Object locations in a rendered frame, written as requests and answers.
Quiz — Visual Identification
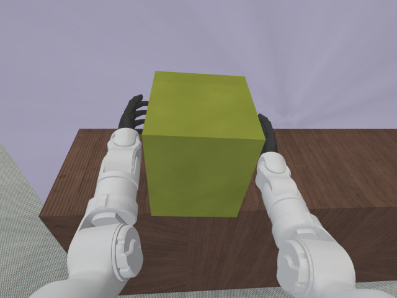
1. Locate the robot right upper arm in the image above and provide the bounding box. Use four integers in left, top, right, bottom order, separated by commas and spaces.
277, 238, 396, 298

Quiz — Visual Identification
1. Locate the robot left forearm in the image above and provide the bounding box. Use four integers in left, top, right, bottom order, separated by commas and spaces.
67, 128, 141, 273

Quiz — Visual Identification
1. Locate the robot left hand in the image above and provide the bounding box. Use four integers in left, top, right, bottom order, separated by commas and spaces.
118, 94, 149, 134

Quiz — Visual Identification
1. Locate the carton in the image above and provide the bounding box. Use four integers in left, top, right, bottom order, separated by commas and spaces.
142, 71, 265, 217

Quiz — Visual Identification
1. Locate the pedestal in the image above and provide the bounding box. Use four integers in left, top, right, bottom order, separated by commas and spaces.
39, 129, 397, 296

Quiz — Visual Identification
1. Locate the robot left upper arm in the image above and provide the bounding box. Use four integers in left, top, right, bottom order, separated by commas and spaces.
28, 223, 143, 298

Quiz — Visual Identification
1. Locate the robot right hand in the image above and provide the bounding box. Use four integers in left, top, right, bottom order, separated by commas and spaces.
258, 114, 278, 158

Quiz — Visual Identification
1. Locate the robot right forearm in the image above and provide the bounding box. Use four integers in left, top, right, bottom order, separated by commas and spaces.
255, 152, 355, 272

